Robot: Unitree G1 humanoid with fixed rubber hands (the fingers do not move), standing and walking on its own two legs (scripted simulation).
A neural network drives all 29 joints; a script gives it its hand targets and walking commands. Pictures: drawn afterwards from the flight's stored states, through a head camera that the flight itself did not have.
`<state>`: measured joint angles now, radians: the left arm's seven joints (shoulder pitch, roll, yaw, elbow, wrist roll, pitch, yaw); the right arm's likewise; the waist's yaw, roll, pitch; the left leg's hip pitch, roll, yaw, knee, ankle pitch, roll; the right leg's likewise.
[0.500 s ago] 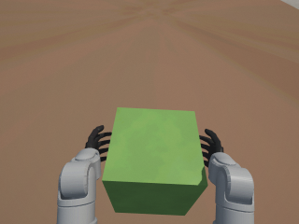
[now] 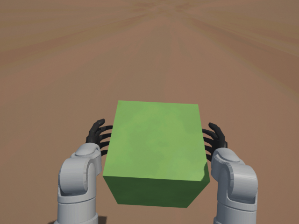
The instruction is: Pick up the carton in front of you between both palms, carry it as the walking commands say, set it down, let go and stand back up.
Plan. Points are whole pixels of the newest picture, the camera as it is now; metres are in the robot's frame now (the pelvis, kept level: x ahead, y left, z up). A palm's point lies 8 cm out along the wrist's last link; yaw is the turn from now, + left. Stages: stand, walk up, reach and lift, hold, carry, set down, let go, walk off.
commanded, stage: carry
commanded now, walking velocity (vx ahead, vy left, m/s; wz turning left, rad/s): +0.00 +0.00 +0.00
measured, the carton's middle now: (154, 157) +0.29 +0.00 +0.02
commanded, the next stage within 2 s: none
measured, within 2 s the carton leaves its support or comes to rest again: neither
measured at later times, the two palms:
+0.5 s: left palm (111, 115) +0.40 +0.14 +0.07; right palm (209, 122) +0.39 -0.16 +0.07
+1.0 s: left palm (116, 126) +0.40 +0.13 +0.02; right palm (209, 132) +0.39 -0.17 +0.02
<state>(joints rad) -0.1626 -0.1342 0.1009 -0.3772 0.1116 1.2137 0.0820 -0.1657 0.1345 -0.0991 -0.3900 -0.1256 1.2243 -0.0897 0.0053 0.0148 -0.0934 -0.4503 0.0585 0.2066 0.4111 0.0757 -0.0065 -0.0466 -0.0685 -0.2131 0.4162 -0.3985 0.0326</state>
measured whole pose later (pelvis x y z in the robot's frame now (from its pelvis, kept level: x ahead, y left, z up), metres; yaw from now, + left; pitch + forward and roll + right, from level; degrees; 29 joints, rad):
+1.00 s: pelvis +0.10 -0.01 +0.00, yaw -2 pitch +2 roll +0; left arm -0.24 -0.15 0.20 0.27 0.27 0.67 0.02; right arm -0.25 0.15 -0.21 0.27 -0.27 0.67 -0.02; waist 0.00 -0.01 -0.09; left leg -0.35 0.08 0.19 0.58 -0.26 0.01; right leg -0.16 -0.06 -0.17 0.54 -0.42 0.00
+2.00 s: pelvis +0.05 -0.02 +0.00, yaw -2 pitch +1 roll +0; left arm -0.22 -0.14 0.18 0.19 0.25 0.74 0.03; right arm -0.23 0.14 -0.18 0.19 -0.25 0.73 -0.03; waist 0.00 0.00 -0.09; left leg -0.38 0.10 0.18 0.51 -0.15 0.01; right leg -0.22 -0.04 -0.18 0.55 -0.35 -0.03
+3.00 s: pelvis +0.06 +0.04 +0.01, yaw -15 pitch -6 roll +0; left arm -0.29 -0.16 0.23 0.27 0.31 0.73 0.00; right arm -0.31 0.16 -0.28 0.33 -0.31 0.68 0.02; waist 0.01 -0.04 0.02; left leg -0.12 -0.03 -0.01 0.37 -0.13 0.02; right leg -0.04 -0.01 0.13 0.38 -0.23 0.02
